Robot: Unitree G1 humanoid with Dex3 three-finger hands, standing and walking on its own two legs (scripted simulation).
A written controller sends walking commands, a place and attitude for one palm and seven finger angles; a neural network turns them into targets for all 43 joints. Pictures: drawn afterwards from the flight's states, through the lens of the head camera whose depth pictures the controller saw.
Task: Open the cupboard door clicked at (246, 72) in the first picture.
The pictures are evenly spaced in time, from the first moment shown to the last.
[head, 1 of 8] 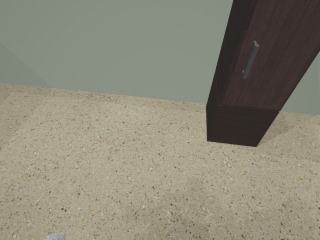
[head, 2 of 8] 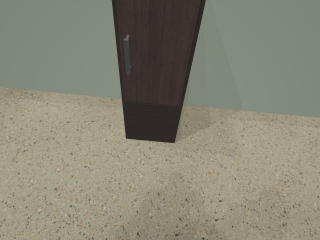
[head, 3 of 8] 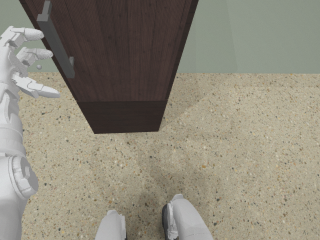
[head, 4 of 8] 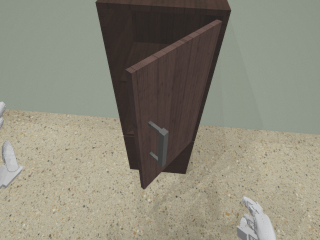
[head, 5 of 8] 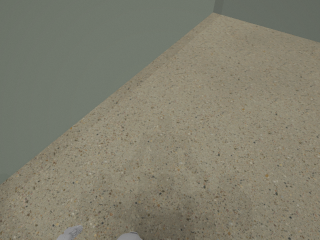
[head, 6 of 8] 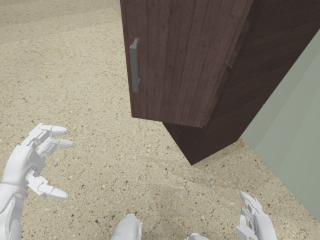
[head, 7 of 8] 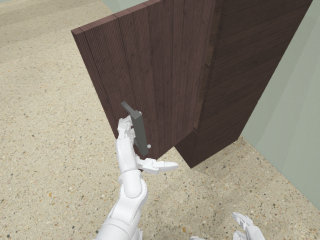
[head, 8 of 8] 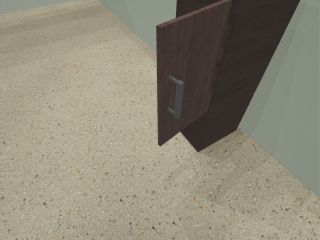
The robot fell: no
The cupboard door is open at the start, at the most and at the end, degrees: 0 101 100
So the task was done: yes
